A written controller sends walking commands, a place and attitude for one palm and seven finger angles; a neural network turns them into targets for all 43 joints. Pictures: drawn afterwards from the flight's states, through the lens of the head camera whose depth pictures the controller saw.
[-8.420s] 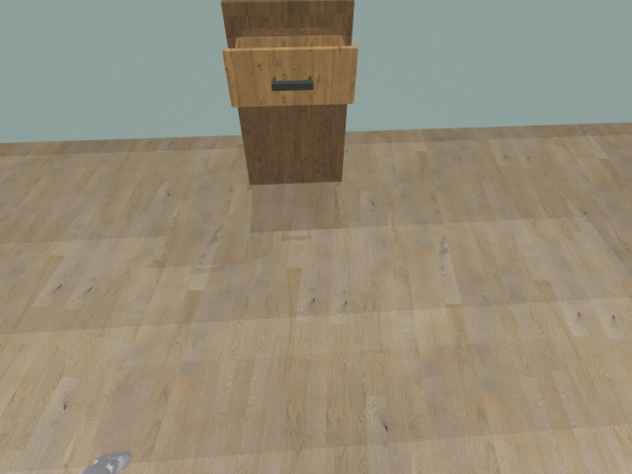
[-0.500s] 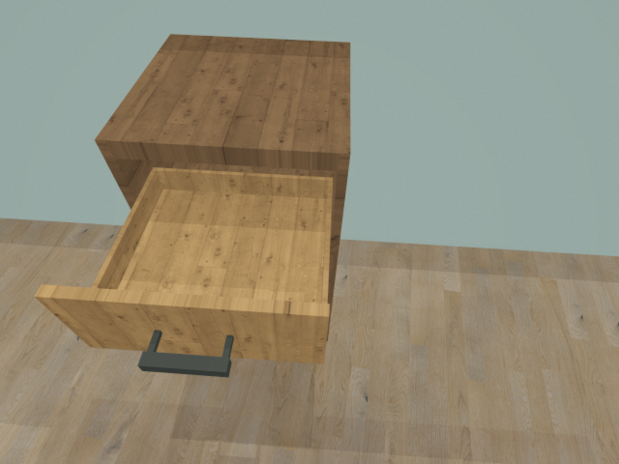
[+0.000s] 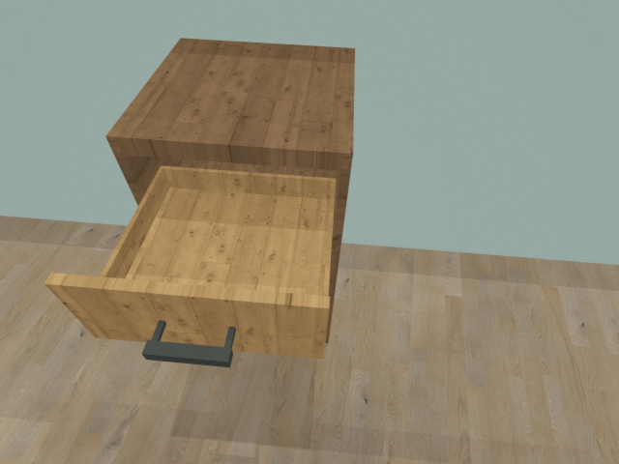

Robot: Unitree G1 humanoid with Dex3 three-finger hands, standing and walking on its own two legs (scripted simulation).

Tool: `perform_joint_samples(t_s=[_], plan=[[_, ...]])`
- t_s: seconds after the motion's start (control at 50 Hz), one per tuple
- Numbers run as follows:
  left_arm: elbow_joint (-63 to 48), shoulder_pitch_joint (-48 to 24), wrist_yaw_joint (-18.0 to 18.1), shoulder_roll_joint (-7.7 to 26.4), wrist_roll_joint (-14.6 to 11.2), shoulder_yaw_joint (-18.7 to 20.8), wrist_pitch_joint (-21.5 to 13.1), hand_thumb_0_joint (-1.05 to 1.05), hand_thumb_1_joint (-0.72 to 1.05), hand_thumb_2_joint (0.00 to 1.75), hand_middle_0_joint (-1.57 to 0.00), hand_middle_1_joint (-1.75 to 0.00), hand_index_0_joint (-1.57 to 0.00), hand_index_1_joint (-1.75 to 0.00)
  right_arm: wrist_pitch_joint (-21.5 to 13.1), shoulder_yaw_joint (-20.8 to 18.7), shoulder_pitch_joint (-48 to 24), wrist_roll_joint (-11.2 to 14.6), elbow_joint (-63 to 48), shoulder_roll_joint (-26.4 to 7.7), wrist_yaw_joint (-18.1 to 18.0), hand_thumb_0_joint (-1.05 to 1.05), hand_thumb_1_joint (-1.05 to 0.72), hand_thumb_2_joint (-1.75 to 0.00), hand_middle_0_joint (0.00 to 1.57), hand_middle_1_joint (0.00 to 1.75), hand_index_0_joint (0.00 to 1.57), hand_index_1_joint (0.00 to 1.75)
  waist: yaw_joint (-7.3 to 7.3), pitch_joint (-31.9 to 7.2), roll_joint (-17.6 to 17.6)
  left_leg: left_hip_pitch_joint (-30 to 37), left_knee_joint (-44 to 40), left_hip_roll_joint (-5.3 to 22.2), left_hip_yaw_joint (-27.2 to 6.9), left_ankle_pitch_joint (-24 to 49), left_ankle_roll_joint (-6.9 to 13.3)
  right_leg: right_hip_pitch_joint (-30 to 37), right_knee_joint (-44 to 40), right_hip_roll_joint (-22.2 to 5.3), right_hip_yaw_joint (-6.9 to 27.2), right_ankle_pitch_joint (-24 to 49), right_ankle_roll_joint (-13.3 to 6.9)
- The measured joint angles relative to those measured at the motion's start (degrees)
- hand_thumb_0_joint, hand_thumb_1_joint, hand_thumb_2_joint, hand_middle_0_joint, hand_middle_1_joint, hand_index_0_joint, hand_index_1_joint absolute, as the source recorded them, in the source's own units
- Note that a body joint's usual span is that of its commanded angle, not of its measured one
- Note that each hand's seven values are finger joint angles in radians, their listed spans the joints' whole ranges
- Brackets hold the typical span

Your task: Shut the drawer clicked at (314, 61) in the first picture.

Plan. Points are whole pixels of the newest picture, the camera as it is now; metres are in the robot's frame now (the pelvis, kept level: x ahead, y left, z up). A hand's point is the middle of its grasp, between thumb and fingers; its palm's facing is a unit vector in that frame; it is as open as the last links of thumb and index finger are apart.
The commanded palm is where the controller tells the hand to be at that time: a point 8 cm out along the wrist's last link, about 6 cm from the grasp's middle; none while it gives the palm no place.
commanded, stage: come to a stop and stand still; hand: left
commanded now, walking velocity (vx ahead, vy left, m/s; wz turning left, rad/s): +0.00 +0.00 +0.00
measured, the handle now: (192, 341) +0.30 +0.21 -0.09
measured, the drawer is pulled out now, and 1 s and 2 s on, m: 0.30 0.30 0.30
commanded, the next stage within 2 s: look again from close up in 0.22 s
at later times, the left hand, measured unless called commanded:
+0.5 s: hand out of the picture +0.01 +0.18 -0.17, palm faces +0.01 -0.98 -0.22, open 7.4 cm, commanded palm none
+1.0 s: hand out of the picture +0.13 +0.19 -0.16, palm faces +0.01 -0.97 -0.24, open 7.4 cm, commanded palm none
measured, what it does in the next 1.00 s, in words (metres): shifts its weight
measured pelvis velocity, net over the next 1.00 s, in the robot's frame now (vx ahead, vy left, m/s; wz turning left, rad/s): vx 0.08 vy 0.01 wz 0.01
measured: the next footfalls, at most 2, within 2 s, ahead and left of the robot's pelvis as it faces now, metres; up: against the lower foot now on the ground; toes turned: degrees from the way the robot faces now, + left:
right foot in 1.80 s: +0.02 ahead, -0.06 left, +0.00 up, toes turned -1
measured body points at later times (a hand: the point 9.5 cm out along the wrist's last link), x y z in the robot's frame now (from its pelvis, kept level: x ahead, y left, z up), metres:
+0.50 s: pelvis +0.02 +0.00 +0.00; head +0.02 +0.00 +0.45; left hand +0.01 +0.23 -0.16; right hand +0.01 -0.22 -0.16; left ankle +0.00 +0.12 -0.73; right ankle +0.06 -0.11 -0.73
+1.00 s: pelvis +0.08 +0.01 +0.00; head +0.11 +0.00 +0.45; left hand +0.13 +0.24 -0.15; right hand +0.10 -0.21 -0.16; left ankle +0.00 +0.12 -0.73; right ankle +0.06 -0.11 -0.73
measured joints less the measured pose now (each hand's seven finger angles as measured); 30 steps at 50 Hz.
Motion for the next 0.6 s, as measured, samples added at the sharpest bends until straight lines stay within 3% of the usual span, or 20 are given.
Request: perform_joint_samples(t_s=[0.08, 0.2, 0.28, 0.34, 0.48, 0.6], plan=[[0.3, 2.0, -0.2, -0.1, 0.2, -0.2, -1.0, 0.00, 0.91, 0.89, -0.20, -0.30, -0.20, -0.30, 0.7, 0.7, 1.1, 0.0, 1.3, 0.9, 0.4, 0.00, -0.91, -0.90, 0.20, 0.30, 0.20, 0.30, 0.73, -0.5, 0.5, 0.2, -0.8, -0.3, 0.4, 0.6, -0.1, 0.6, -2.5, -0.2, 0.4, 5.7, 0.0], [2.7, 6.0, -0.3, -1.2, 0.2, -0.4, -0.8, 0.00, 0.91, 0.89, -0.20, -0.30, -0.20, -0.30, 0.6, 0.6, 2.7, 0.0, 1.6, 1.5, 0.6, 0.00, -0.91, -0.90, 0.20, 0.30, 0.20, 0.30, -0.19, -2.6, 2.4, -1.0, -1.6, 0.5, -0.1, -0.4, 0.2, 0.4, -5.3, 1.0, 0.2, 4.1, -0.2], [3.8, 7.3, -0.2, -1.7, -0.1, -0.4, -1.0, 0.00, 0.90, 0.89, -0.20, -0.30, -0.20, -0.30, -0.4, 0.8, 4.3, 0.0, 2.2, 2.0, 0.3, 0.00, -0.91, -0.90, 0.20, 0.30, 0.20, 0.30, -0.50, -2.4, 2.0, -1.1, -2.8, 0.5, 0.0, 2.1, 0.0, 0.3, -6.7, 1.2, 0.6, 7.0, -0.1], [2.8, 8.1, -0.7, -1.2, 0.1, -1.6, -1.4, 0.00, 0.90, 0.89, -0.20, -0.30, -0.20, -0.30, -0.3, 0.2, 5.3, -0.8, 1.1, 2.1, 0.8, 0.00, -0.90, -0.90, 0.20, 0.30, 0.20, 0.30, -1.41, -2.0, 1.5, -2.0, -1.5, -0.1, -0.2, 1.0, 0.1, -1.4, -3.3, 1.0, 1.1, 3.7, -0.6], [1.2, 8.4, 0.1, -1.3, 0.0, -2.0, -1.7, 0.00, 0.90, 0.89, -0.20, -0.30, -0.20, -0.30, 0.4, -0.7, 4.2, -0.4, 0.5, 0.3, 0.9, 0.00, -0.90, -0.90, 0.20, 0.30, 0.20, 0.30, -1.83, -4.7, 2.4, -5.0, 4.1, 0.1, -1.9, -2.9, 0.4, -2.7, -0.8, 1.4, 0.3, 2.9, -0.2], [0.9, 5.4, 0.6, -0.9, -0.1, -1.9, -1.7, 0.01, 0.92, 0.89, -0.20, -0.30, -0.20, -0.30, -1.2, -0.5, 3.7, -0.3, 0.1, 0.1, 0.5, 0.00, -0.91, -0.90, 0.20, 0.30, 0.20, 0.30, -2.08, -6.2, 1.8, -3.6, 2.6, -0.2, -1.4, -3.8, 0.7, -1.9, -1.4, 1.2, 1.0, 1.8, 0.5]])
